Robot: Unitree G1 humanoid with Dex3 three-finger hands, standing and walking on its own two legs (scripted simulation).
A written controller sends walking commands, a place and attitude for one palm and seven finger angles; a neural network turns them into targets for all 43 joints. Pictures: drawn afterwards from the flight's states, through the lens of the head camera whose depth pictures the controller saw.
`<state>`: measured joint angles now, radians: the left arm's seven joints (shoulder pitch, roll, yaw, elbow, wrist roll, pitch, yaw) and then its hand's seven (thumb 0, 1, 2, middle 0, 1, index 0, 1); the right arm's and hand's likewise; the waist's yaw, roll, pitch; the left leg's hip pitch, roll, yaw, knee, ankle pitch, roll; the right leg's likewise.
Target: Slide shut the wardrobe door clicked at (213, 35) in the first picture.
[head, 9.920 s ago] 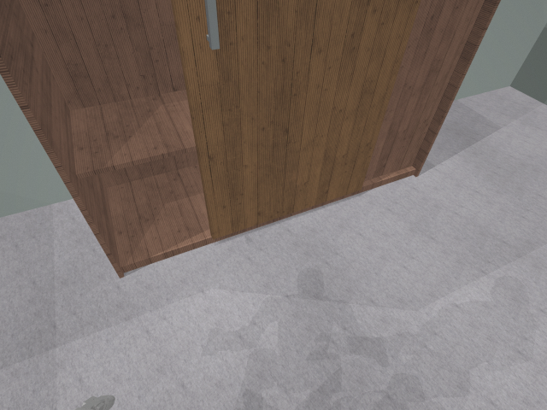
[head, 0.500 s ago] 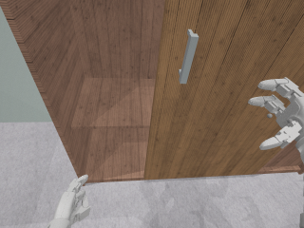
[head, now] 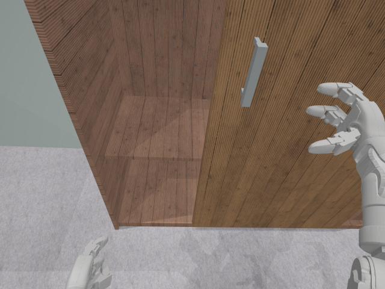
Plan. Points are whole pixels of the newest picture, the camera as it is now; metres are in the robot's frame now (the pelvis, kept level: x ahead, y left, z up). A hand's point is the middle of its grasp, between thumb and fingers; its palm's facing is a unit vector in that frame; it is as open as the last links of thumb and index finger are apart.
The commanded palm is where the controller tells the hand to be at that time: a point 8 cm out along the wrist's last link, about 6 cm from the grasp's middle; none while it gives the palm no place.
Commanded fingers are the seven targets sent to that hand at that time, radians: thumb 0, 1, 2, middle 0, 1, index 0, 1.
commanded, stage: move the hooked fingers beside the handle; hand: right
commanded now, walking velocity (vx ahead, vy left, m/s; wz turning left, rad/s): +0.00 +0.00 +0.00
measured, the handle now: (250, 73) +0.56 -0.09 +0.20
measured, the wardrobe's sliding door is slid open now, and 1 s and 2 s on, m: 0.39 0.39 0.39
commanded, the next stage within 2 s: feel for the door with the fingertips in 1.80 s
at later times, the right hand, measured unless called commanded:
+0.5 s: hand (301, 95) +0.45 -0.17 +0.22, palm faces -0.06 +1.00 -0.01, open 14.0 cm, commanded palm +0.45 -0.23 +0.21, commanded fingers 0.00 0.50 -0.30 0.30 1.20 0.30 1.20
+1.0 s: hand (285, 88) +0.51 -0.16 +0.20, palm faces -0.04 +1.00 +0.00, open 13.9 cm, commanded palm +0.48 -0.22 +0.20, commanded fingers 0.00 0.50 -0.30 0.30 1.20 0.30 1.20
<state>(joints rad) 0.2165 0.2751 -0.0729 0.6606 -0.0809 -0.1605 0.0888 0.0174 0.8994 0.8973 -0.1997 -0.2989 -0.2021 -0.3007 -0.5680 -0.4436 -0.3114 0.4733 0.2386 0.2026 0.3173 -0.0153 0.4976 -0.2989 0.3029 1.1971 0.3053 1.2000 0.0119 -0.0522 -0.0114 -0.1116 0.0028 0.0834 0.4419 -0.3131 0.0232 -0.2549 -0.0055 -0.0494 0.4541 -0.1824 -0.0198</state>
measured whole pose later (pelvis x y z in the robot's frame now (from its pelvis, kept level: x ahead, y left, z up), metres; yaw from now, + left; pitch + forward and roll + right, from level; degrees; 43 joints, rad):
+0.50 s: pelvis +0.00 +0.00 +0.00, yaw +1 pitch +1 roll +0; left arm 0.31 0.30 -0.04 0.72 -0.07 -0.15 0.08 0.02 0.90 0.90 -0.20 -0.30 -0.20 -0.30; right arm -0.83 -0.45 -0.30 0.82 0.20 0.06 0.29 -0.02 0.50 -0.30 0.30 1.20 0.30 1.20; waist 0.06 -0.04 -0.02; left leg -0.16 -0.01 0.07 0.46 -0.32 0.03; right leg -0.30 -0.02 -0.06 0.47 -0.19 -0.01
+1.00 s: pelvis +0.02 +0.00 +0.00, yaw +3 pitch +6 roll +0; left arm 0.44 0.32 0.00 0.73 -0.05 -0.09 0.05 0.01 0.90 0.90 -0.20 -0.30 -0.20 -0.30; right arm -0.95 -0.53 -0.39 1.09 0.13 -0.03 0.27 -0.01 0.49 -0.30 0.30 1.20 0.30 1.20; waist 0.12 -0.05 -0.06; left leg -0.26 -0.02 0.03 0.48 -0.33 0.03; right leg -0.38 -0.04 -0.10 0.50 -0.23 -0.02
